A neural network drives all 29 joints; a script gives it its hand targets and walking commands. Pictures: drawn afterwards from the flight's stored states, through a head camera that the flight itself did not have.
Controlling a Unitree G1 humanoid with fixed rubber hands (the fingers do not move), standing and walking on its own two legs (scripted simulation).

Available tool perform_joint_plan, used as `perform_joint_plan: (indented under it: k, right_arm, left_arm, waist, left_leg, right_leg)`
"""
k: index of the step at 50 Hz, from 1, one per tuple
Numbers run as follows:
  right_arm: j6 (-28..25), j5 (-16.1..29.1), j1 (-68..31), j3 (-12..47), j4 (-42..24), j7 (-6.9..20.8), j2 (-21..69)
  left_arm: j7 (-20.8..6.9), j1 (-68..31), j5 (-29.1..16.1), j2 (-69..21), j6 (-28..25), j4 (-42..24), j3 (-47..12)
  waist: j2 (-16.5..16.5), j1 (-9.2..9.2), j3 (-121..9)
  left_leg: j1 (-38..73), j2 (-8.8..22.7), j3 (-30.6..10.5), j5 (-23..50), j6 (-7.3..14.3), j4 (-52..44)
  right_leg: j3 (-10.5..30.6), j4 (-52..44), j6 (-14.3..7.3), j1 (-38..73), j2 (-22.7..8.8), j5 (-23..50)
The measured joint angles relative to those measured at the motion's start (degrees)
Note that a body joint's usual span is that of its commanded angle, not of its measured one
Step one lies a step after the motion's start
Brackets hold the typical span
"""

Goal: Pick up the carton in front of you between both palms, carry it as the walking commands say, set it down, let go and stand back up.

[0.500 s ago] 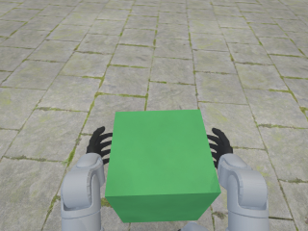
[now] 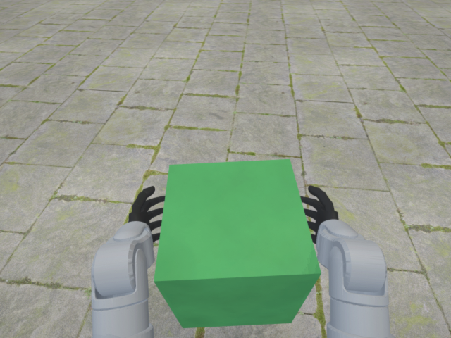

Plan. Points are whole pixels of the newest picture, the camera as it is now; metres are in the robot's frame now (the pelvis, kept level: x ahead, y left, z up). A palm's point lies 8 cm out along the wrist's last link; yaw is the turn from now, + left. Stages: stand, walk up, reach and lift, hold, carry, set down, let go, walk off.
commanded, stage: carry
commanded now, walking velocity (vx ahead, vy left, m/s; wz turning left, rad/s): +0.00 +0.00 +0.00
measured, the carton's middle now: (233, 248) +0.28 +0.00 +0.02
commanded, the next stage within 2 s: hold in 1.46 s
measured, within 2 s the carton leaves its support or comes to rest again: neither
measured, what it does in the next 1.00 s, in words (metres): stands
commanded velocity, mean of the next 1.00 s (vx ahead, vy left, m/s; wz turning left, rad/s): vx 0.00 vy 0.00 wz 0.00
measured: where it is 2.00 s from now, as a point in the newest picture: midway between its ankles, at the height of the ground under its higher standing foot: outside the picture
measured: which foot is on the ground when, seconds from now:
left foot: down 0.00-1.00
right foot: down 0.00-1.00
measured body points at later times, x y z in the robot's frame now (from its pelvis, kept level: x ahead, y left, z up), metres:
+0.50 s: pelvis +0.02 +0.01 -0.01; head -0.01 +0.02 +0.44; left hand +0.31 +0.17 +0.03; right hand +0.30 -0.14 +0.03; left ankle -0.04 +0.12 -0.74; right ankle +0.00 -0.09 -0.74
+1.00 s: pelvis -0.01 +0.01 +0.00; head -0.03 +0.01 +0.45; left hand +0.30 +0.17 +0.04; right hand +0.29 -0.14 +0.03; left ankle -0.04 +0.12 -0.74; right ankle +0.00 -0.09 -0.74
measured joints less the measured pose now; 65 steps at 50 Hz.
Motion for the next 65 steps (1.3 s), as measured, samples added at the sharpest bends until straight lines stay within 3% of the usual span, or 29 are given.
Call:
perform_joint_plan:
  k: [7,19,29,34,42,65]
  right_arm:
    - [-3.72,-1.32,0.46,-0.42,7.35,1.10,-0.07]
    - [-15.02,-3.02,2.68,0.10,13.82,2.27,-0.30]
    - [-26.14,-6.79,-1.87,-3.74,28.42,3.90,0.30]
    - [-30.01,-7.71,-4.19,-5.91,31.82,4.15,0.76]
    - [-28.32,-6.75,-3.16,-4.61,28.09,3.94,0.56]
    - [-26.81,-6.75,-2.66,-4.08,27.53,3.92,0.46]
  left_arm:
    - [-0.70,0.25,1.77,0.06,-3.05,6.82,0.11]
    - [-2.22,1.88,3.60,0.23,-14.45,13.90,-0.44]
    - [-3.91,-2.75,7.60,-0.46,-25.76,28.66,3.63]
    - [-4.01,-5.12,8.52,-0.98,-29.74,32.21,5.68]
    - [-3.81,-4.01,7.45,-0.75,-27.86,28.23,4.35]
    - [-3.82,-3.42,7.30,-0.62,-26.38,27.63,3.93]
  waist:
    - [-0.60,0.12,-1.61]
    - [-0.10,-0.17,0.35]
    - [-0.07,0.05,0.37]
    - [-0.16,0.02,1.03]
    - [-0.18,-0.13,1.05]
    - [-0.17,-0.17,1.24]
  left_leg:
    - [0.55,-0.64,0.42,-2.76,0.38,1.99]
    - [0.31,-0.93,0.81,-4.08,0.98,3.52]
    - [0.80,-1.06,1.00,-2.70,1.24,2.50]
    - [0.52,-1.18,1.06,-1.60,1.39,1.77]
    - [-0.18,-1.25,1.00,-0.75,1.47,1.51]
    - [-1.04,-1.27,1.04,0.52,1.63,1.41]
  right_leg:
    - [0.65,3.77,1.13,-0.38,-1.10,-3.44]
    - [1.14,5.19,1.55,-0.73,-1.57,-4.42]
    - [1.25,3.78,1.44,-0.12,-1.50,-2.76]
    - [1.25,2.85,1.31,-0.31,-1.49,-1.55]
    - [1.16,2.31,1.16,-0.85,-1.52,-0.61]
    - [1.15,1.65,0.89,-1.44,-1.50,0.94]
